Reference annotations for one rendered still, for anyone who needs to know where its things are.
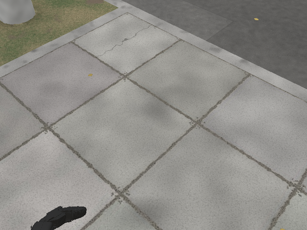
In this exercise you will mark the robot left hand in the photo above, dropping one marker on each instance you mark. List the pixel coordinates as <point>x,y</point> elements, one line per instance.
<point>57,217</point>

